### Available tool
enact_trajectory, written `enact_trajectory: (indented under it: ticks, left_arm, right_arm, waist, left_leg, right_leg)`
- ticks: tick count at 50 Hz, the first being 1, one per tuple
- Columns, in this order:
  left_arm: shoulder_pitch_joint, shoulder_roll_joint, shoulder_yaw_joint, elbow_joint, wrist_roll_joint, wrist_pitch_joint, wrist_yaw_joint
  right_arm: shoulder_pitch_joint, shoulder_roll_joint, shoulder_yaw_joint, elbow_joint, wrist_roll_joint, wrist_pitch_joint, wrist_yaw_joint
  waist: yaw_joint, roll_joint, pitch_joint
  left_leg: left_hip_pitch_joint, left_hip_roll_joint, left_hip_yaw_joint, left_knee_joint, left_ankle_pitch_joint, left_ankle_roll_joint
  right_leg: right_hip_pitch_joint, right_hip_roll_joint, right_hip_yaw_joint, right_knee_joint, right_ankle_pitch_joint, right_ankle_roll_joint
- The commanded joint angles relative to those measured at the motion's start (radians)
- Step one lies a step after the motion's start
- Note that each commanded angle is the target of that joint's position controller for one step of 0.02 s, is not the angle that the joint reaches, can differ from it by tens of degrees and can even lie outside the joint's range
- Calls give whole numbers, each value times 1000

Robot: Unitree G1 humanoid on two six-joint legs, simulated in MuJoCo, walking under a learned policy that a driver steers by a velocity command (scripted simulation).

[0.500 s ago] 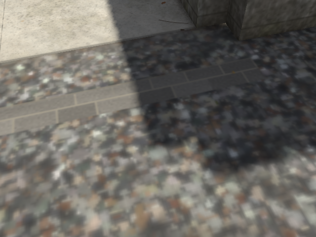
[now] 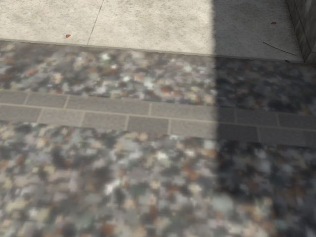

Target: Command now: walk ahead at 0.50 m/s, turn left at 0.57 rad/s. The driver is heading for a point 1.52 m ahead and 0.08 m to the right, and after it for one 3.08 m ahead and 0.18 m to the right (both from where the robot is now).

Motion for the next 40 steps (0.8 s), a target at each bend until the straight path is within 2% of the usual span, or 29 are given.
enact_trajectory:
  ticks: [1, 2, 3, 4, 6, 9, 12, 15, 18, 20, 21, 22, 23, 24, 25, 26, 27, 28, 29, 30, 31, 33, 35, 40]
  left_arm:
    - [-104, 114, 8, -149, -17, -79, -8]
    - [-102, 120, 14, -136, 11, -78, 0]
    - [-83, 130, 23, -131, 22, -66, 0]
    - [-72, 126, 25, -133, 24, -53, -2]
    - [-64, 95, 19, -131, 31, -31, -3]
    - [-157, 62, 4, -155, 34, -23, -4]
    - [-251, 43, -6, -174, 24, -28, -16]
    - [-332, 50, -9, -199, 13, -37, -29]
    - [-378, 64, -7, -224, 14, -49, -45]
    - [-354, 74, -5, -224, 13, -54, -53]
    - [-314, 86, 1, -216, 13, -56, -53]
    - [-233, 106, 13, -195, 15, -57, -49]
    - [-93, 143, 30, -159, 21, -58, -43]
    - [90, 201, 41, -134, 34, -56, -36]
    - [160, 249, 56, -96, 28, -49, -43]
    - [164, 154, 33, -93, 1, -45, -44]
    - [87, 117, 20, -105, 1, -39, -38]
    - [16, 108, 13, -118, 14, -32, -35]
    - [-21, 89, 5, -122, 22, -30, -36]
    - [-35, 79, -1, -122, 32, -33, -36]
    - [-38, 74, -2, -117, 30, -36, -38]
    - [-29, 92, 1, -101, 19, -42, -36]
    - [-11, 121, 9, -87, 16, -39, -28]
    - [63, 141, 12, -50, 1, -22, -18]
  right_arm:
    - [229, -165, -49, -16, -1, -28, -7]
    - [154, -131, -38, -31, -3, -27, -9]
    - [113, -103, -27, -51, -14, -27, -13]
    - [103, -106, -27, -60, -17, -28, -16]
    - [117, -117, -28, -52, -13, -35, -26]
    - [171, -127, -28, -22, -10, -37, -44]
    - [211, -129, -25, 2, -8, -35, -50]
    - [257, -139, -25, 31, -5, -35, -49]
    - [296, -141, -26, 57, -5, -26, -53]
    - [295, -149, -29, 66, -6, -16, -58]
    - [282, -156, -31, 65, -6, -12, -60]
    - [260, -160, -31, 60, -6, -8, -60]
    - [240, -145, -22, 51, -9, -7, -59]
    - [234, -103, -3, 27, -28, -9, -58]
    - [397, -7, 23, 35, -8, -27, -51]
    - [342, -97, 11, 45, 3, -38, -47]
    - [222, -141, -2, 13, 16, -45, -43]
    - [157, -133, 2, -3, 7, -50, -44]
    - [129, -124, -2, -8, -9, -51, -44]
    - [151, -111, -5, -6, -12, -46, -43]
    - [176, -92, -3, 1, -10, -40, -43]
    - [179, -64, 4, 3, -13, -30, -46]
    - [113, -52, 10, -21, -19, -28, -48]
    - [-57, -24, 23, -57, -16, -42, -35]
  waist:
    - [-104, 46, -212]
    - [-61, 16, -160]
    - [-26, 25, -143]
    - [-10, 34, -138]
    - [-1, 25, -125]
    - [-34, 40, -87]
    - [-79, 67, -66]
    - [-115, 74, -26]
    - [-126, 73, -6]
    - [-106, 90, -13]
    - [-82, 103, -33]
    - [-34, 109, -85]
    - [36, 94, -186]
    - [104, -6, -337]
    - [35, -311, -455]
    - [79, -212, -400]
    - [81, -133, -240]
    - [51, -47, -155]
    - [26, -27, -96]
    - [-6, -54, -92]
    - [-21, -74, -94]
    - [-33, -82, -84]
    - [-22, -69, -63]
    - [40, -59, -35]
  left_leg:
    - [663, 301, -606, -373, -10, 233]
    - [522, 260, -508, -377, 96, 204]
    - [432, 232, -450, -399, 179, 192]
    - [383, 221, -432, -419, 225, 194]
    - [329, 206, -356, -440, 337, 198]
    - [312, 168, -267, -459, 386, 163]
    - [313, 139, -223, -460, 289, 118]
    - [364, 176, -258, -457, 203, 115]
    - [501, 231, -302, -397, 267, 113]
    - [552, 252, -315, -356, 359, 97]
    - [558, 245, -308, -317, 475, 85]
    - [549, 218, -282, -232, 652, 69]
    - [486, 167, -240, -70, 721, 42]
    - [293, 98, -200, 221, 458, 8]
    - [-99, -74, -157, 569, -302, -68]
    - [-231, -28, -238, 661, -370, -63]
    - [-285, 25, -205, 662, -279, -60]
    - [-253, 76, -161, 612, -192, -60]
    - [-226, 102, -146, 552, -146, -67]
    - [-168, 128, -147, 513, -116, -69]
    - [-135, 136, -138, 479, -106, -75]
    - [-132, 149, -116, 408, -89, -93]
    - [-170, 160, -102, 306, -5, -113]
    - [-112, 125, -67, -2, 258, -117]
  right_leg:
    - [-624, -6, 156, 245, 100, -53]
    - [-549, -37, 155, 159, 154, -49]
    - [-476, -56, 161, 113, 189, -45]
    - [-438, -56, 158, 77, 207, -35]
    - [-424, -53, 132, 1, 259, -8]
    - [-448, -40, 113, -190, 443, 18]
    - [-402, -9, 100, -391, 625, 11]
    - [-406, 9, 99, -489, 665, -7]
    - [-477, 19, 101, -546, 575, -42]
    - [-446, 32, 92, -573, 497, -68]
    - [-380, 51, 74, -582, 457, -84]
    - [-249, 84, 42, -604, 456, -108]
    - [-28, 67, 53, -599, 514, -146]
    - [274, -110, 257, -567, 548, -220]
    - [613, -326, 715, -646, 372, -385]
    - [590, -311, 804, -735, 159, -355]
    - [449, -276, 653, -762, 147, -307]
    - [298, -236, 544, -788, 235, -280]
    - [188, -202, 477, -817, 335, -277]
    - [124, -176, 428, -839, 407, -271]
    - [92, -157, 389, -861, 449, -273]
    - [50, -148, 323, -894, 527, -286]
    - [42, -146, 274, -920, 583, -290]
    - [52, -93, 169, -921, 592, -237]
